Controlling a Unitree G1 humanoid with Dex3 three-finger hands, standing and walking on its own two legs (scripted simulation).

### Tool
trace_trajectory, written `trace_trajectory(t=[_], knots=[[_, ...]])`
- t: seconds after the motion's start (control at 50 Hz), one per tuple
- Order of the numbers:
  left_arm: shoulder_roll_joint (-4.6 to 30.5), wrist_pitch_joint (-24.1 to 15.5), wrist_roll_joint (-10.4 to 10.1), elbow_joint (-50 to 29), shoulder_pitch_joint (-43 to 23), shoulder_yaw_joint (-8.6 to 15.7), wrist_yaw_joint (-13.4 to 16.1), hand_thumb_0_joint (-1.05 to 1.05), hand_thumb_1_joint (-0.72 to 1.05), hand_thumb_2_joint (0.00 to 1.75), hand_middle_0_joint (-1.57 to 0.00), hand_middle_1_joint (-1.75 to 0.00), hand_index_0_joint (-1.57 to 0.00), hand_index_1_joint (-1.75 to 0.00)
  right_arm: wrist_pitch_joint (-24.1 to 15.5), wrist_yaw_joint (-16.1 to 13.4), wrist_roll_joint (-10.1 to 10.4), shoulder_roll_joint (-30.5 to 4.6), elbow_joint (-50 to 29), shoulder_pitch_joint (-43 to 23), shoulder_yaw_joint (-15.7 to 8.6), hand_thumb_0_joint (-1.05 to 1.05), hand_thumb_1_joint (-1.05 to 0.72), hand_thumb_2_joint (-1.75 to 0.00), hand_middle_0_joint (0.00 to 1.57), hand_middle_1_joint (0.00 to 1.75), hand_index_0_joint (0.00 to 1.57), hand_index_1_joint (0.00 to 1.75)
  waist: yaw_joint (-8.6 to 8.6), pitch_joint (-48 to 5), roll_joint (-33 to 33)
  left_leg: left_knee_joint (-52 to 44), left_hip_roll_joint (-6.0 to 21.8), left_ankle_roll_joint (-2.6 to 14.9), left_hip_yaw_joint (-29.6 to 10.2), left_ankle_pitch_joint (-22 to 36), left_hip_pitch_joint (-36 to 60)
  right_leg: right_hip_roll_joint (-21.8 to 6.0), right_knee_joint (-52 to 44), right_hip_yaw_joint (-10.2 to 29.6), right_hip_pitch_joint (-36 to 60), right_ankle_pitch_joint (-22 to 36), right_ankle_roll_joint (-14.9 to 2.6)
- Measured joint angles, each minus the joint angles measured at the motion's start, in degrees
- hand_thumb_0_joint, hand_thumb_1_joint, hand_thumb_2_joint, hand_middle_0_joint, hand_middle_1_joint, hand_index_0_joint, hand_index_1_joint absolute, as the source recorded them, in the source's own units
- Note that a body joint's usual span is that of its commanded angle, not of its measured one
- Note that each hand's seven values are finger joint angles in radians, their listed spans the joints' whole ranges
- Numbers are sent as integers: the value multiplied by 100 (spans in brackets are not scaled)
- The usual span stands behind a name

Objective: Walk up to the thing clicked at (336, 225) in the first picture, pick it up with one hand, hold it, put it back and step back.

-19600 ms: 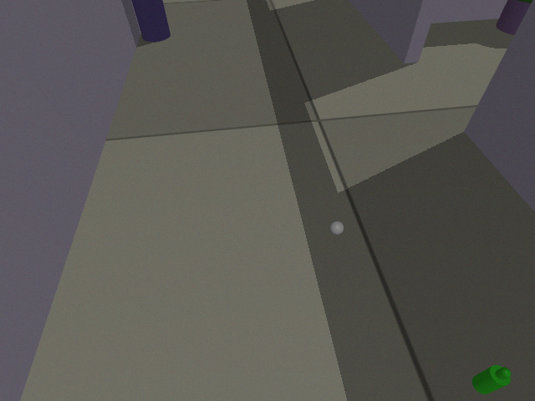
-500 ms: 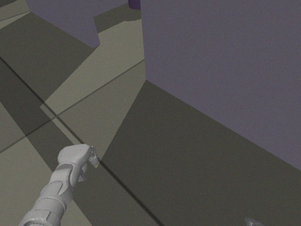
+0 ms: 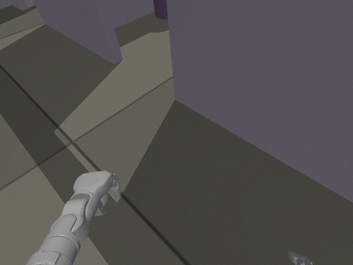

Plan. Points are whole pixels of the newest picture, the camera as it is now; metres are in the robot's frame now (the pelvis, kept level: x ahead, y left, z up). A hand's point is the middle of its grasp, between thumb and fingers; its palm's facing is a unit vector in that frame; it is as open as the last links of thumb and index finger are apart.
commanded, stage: hold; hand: left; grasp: from above
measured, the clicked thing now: (96, 198) +0.32 +0.25 -0.07
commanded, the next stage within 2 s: crouch in 1.16 s
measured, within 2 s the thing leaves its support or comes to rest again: neither
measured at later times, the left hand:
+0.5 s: hand (100, 203) +0.28 +0.22 -0.03, palm faces -0.44 -0.07 -0.90, open 7.0 cm
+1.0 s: hand (99, 205) +0.28 +0.22 -0.03, palm faces -0.44 -0.07 -0.90, open 7.0 cm
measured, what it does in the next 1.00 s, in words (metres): stands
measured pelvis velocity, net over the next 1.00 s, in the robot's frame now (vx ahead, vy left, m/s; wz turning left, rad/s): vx -0.01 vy -0.01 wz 0.00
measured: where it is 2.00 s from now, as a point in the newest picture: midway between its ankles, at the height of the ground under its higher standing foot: outside the picture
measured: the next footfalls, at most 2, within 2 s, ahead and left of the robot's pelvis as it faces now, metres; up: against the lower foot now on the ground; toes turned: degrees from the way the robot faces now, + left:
none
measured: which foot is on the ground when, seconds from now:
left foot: down 0.00-1.00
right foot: down 0.00-1.00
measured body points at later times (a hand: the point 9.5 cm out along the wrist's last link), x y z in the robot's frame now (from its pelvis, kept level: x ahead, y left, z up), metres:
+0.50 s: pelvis -0.01 +0.00 +0.01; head +0.00 -0.03 +0.46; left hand +0.30 +0.22 +0.02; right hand +0.13 -0.26 -0.11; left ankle +0.01 +0.11 -0.73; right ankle +0.01 -0.14 -0.73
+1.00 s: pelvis -0.01 -0.01 +0.01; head +0.00 -0.03 +0.46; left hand +0.30 +0.22 +0.03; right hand +0.14 -0.26 -0.10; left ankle +0.01 +0.11 -0.73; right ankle +0.01 -0.14 -0.73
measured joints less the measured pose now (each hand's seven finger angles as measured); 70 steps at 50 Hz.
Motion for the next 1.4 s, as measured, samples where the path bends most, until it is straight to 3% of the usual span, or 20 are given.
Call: trace_trajectory(t=[0.84, 1.04, 1.24, 1.4], knots=[[1, 7, -92, -609, 325, -96, -472, 2, 22, 58, -61, -70, -89, -76, 182, -113, 102, 25, -194, -291, 113, 1, -91, -90, 20, 29, 20, 30, 106, 225, 44, -698, -21, -37, 8, 378, 680, -7, -544, 4, 606, 297, -43], [9, 4, -69, -550, 253, -64, -328, 2, 20, 60, -61, -71, -90, -77, 214, -128, 94, 23, -118, -317, 106, 1, -91, -90, 20, 29, 20, 30, 114, 254, 45, -748, -31, -31, -7, 398, 710, -17, -611, -12, 651, 318, -36], [46, 2, -86, -499, 224, -81, -405, 2, 20, 61, -61, -71, -90, -77, 250, -129, 106, 24, -95, -268, 78, 1, -91, -90, 20, 29, 20, 30, 98, 226, 28, -775, -42, -18, -8, 383, 738, -27, -666, -13, 694, 318, -23], [-6, -78, -3, -373, 291, -23, -219, 1, 22, 58, -60, -71, -89, -76, 276, -111, 98, 34, -146, -254, 74, 1, -90, -90, 20, 29, 20, 30, 67, 245, 1, -751, -50, -9, -6, 363, 692, -35, -653, -9, 653, 304, -15]])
